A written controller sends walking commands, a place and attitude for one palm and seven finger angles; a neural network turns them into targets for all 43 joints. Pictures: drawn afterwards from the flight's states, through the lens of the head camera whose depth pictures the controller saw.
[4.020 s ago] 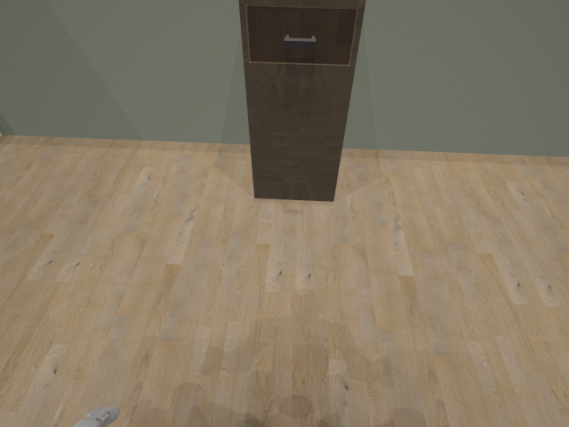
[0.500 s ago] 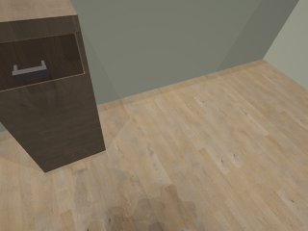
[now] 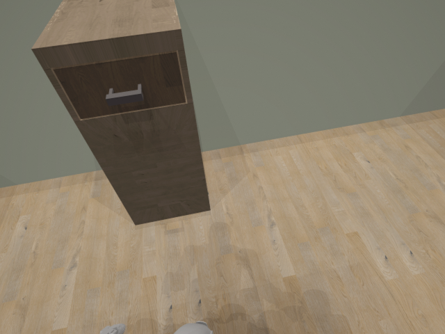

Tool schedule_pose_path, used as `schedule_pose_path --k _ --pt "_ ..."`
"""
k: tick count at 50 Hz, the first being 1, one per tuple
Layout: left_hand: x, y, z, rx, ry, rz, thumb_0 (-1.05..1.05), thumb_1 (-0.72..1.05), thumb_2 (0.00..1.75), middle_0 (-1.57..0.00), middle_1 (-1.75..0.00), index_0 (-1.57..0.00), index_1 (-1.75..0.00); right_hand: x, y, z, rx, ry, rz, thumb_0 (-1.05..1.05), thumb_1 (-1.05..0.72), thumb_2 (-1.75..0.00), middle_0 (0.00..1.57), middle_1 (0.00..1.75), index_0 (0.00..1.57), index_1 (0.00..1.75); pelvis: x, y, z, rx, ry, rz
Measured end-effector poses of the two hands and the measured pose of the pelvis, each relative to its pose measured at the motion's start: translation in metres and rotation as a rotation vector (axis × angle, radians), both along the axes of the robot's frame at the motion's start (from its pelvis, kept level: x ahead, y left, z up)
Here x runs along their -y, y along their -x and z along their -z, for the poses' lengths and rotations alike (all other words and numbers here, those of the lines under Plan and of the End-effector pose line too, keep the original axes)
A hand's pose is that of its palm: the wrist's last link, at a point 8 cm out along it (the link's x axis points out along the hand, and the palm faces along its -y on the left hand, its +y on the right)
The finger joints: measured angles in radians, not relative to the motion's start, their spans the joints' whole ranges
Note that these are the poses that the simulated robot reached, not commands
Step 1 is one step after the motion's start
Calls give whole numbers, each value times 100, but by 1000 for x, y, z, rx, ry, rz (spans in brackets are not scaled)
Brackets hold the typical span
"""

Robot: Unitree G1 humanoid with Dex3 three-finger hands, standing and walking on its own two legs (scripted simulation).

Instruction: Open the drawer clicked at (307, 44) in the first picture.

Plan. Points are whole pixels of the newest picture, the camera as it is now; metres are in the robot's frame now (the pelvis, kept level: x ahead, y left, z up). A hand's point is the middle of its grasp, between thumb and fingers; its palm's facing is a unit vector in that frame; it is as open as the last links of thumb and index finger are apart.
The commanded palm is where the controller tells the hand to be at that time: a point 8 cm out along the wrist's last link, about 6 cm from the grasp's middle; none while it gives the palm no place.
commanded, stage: turn to face it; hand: left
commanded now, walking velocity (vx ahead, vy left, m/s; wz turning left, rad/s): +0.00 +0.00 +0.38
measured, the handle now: (125, 93) +0.77 +0.33 +0.02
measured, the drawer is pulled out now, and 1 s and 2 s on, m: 0.00 0.00 0.00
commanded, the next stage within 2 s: take the last steps up to it in 0.20 s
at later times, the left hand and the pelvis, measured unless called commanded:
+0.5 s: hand out of the picture -0.08 +0.25 -0.18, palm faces +0.22 -0.95 -0.21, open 7.4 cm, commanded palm none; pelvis -0.03 +0.05 +0.01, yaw +10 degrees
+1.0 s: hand out of the picture +0.14 +0.19 -0.16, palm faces +0.21 -0.96 -0.21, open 7.3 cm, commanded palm none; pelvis +0.09 +0.00 +0.00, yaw +11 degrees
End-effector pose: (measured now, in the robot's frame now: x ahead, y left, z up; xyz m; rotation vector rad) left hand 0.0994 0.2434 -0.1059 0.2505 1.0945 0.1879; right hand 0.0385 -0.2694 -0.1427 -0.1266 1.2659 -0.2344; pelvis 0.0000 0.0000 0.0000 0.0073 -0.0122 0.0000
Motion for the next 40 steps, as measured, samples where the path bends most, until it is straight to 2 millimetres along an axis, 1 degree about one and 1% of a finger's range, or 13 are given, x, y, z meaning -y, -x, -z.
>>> schedule_pose_path --k 5,8,10,14,17,18,20,22,25,28,31,35,40 --pt "5 39 -2 -28 9 -64 0 90 90 -20 -30 -20 -30 5 -16 -8 28 -3 -73 0 -91 -90 20 30 20 30 6 7 -6 14 -23 -59" --pt "4 63 3 -49 24 -107 0 90 90 -20 -30 -20 -30 0 -25 -9 14 1 -124 0 -91 -90 20 30 20 30 4 11 -6 16 -28 -94" --pt "1 82 8 -73 36 -137 0 90 90 -20 -30 -20 -30 -7 -33 -10 8 5 -160 0 -91 -90 20 30 20 30 1 15 -5 14 -28 -111" --pt "-12 127 23 -147 63 -204 0 90 90 -20 -30 -20 -30 -32 -54 -13 29 20 -236 0 -91 -90 20 30 20 30 -13 23 -1 5 -17 -141" --pt "-29 162 41 -212 87 -258 0 90 90 -20 -30 -20 -30 -57 -68 -15 77 39 -289 0 -91 -90 20 30 20 30 -29 30 8 0 9 -164" --pt "-35 172 46 -236 93 -275 0 90 90 -20 -30 -20 -30 -65 -70 -16 90 43 -303 0 -91 -90 20 30 20 30 -32 32 9 2 4 -169" --pt "-42 188 48 -281 99 -290 0 90 90 -20 -30 -20 -30 -81 -70 -23 106 41 -327 0 -91 -90 20 30 20 30 -38 34 7 9 7 -162" --pt "-48 196 45 -309 108 -291 0 91 90 -20 -30 -20 -30 -92 -65 -29 115 38 -330 0 -91 -90 20 30 20 30 -43 33 1 13 19 -160" --pt "-53 196 39 -311 125 -282 0 91 90 -20 -30 -19 -30 -104 -51 -32 99 25 -317 0 -91 -90 20 30 20 30 -49 29 -6 16 29 -168" --pt "-54 187 35 -294 135 -271 0 91 90 -20 -30 -19 -30 -102 -36 -32 71 33 -278 0 -93 -90 21 30 20 30 -54 23 -10 15 27 -173" --pt "-53 169 33 -273 139 -259 0 91 90 -20 -30 -19 -30 -97 -15 -28 12 29 -246 0 -93 -90 21 30 20 30 -55 15 -12 15 19 -173" --pt "-47 131 31 -237 141 -229 0 91 90 -19 -30 -19 -30 -89 17 -20 -94 14 -194 0 -92 -90 21 30 20 30 -51 1 -11 14 8 -170" --pt "-32 64 27 -174 127 -165 0 91 90 -19 -30 -19 -30 -75 50 -10 -232 -21 -123 0 -91 -90 21 30 20 30 -37 -23 -7 6 -3 -160"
